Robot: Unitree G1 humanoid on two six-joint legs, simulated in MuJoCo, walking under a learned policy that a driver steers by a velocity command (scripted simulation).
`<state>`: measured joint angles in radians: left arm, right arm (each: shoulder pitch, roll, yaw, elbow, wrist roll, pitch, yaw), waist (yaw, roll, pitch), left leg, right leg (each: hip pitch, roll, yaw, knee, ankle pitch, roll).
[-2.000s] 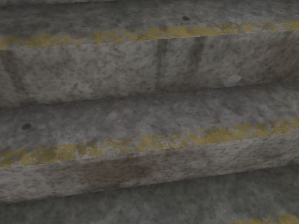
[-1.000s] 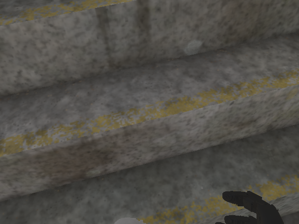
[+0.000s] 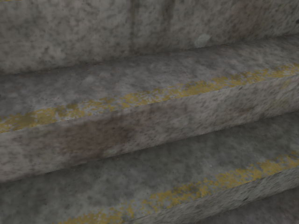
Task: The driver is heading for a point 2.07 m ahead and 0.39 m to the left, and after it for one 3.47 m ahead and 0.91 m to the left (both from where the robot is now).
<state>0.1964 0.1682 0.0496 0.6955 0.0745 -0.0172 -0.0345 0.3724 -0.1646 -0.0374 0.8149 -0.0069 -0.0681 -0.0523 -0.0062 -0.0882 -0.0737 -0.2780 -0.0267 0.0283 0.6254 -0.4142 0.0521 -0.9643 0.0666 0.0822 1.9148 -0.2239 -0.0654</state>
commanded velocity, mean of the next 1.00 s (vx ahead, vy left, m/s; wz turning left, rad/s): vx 0.48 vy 0.00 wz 0.00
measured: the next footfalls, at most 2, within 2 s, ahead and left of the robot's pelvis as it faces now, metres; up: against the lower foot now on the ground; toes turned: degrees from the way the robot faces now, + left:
right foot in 0.32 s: +0.31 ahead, -0.17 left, +0.22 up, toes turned -4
left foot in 1.00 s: +0.48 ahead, +0.11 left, +0.45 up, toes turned +11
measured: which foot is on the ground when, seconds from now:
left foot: down 0.00-0.34, up 0.36-0.98, down 1.00-1.00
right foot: up 0.00-0.30, down 0.32-1.00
